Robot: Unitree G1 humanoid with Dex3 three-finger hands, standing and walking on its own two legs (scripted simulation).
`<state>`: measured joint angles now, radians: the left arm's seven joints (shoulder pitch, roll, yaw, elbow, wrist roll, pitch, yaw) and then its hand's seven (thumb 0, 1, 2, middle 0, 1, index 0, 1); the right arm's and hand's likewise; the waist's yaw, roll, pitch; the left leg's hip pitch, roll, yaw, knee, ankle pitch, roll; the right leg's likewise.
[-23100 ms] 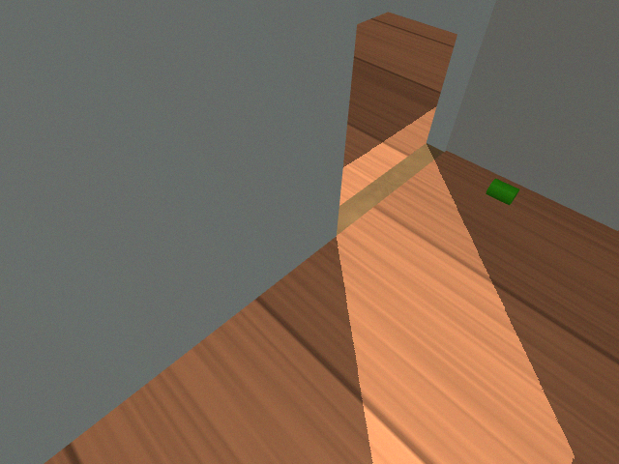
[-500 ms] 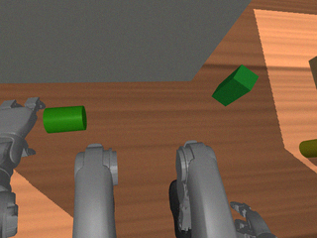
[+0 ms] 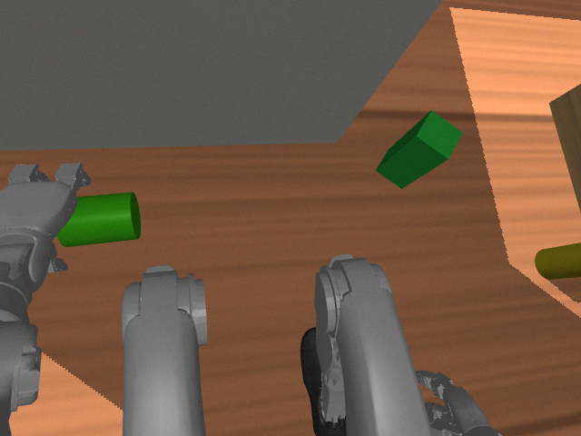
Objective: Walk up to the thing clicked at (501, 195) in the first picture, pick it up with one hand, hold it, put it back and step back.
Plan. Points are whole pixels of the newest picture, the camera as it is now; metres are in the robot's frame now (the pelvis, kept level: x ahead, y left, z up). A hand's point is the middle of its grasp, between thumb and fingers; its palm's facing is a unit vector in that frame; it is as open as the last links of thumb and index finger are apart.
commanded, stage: approach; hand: left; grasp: from above
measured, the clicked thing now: (100, 219) +0.43 +0.29 -0.28
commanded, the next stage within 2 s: close in in 0.94 s
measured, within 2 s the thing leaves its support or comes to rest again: neither
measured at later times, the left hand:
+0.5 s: hand (58, 218) +0.41 +0.31 -0.18, palm faces -0.54 -0.10 -0.83, open 14.0 cm
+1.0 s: hand (68, 183) +0.46 +0.30 -0.16, palm faces -0.36 -0.04 -0.93, open 14.0 cm
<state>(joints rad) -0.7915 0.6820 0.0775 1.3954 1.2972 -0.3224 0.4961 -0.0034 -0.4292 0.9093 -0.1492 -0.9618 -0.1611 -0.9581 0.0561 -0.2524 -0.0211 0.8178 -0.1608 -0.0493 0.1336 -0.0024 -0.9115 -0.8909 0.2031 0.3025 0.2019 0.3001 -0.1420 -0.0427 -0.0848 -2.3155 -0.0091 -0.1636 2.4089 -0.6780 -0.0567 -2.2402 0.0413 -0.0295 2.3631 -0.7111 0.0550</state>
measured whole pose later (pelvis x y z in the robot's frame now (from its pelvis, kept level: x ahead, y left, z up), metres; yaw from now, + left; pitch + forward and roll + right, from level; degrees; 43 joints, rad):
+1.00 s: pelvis +0.00 +0.01 -0.01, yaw -2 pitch +33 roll -8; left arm -1.02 0.72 0.07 1.59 1.32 -0.16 0.54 0.00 -0.52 1.00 -0.10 -1.02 -0.10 -1.03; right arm 0.03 -0.27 0.05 0.77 -0.17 -0.07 0.14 -0.01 -0.91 -0.89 0.20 0.30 0.20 0.30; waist -0.24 -0.03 -0.09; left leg -2.36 -0.02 -0.17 2.43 -0.65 -0.03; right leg -2.26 0.04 -0.04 2.36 -0.69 0.06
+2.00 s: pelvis +0.01 +0.01 -0.03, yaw -5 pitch +30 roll -11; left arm -0.89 0.82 0.20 1.64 1.25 -0.22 0.64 0.00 -0.51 0.96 -0.08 -1.00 -0.08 -1.00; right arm 0.06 -0.27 0.15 0.79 -0.26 -0.17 0.27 0.00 -0.91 -0.89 0.20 0.30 0.20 0.30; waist -0.28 -0.06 0.07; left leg -2.36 0.00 -0.24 2.55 -0.73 -0.05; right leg -2.26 0.08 -0.08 2.43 -0.72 0.08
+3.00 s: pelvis +0.00 +0.02 -0.03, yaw -7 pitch +27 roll -13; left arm -0.87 0.89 0.15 1.71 1.23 -0.30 0.64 0.00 -0.47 0.94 -0.09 -1.02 -0.10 -1.01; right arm 0.05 -0.31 0.21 0.78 -0.28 -0.24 0.33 0.00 -0.91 -0.90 0.20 0.30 0.20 0.30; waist -0.29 -0.09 0.13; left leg -2.32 0.00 -0.28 2.57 -0.73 -0.04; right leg -2.21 0.08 -0.12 2.42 -0.71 0.08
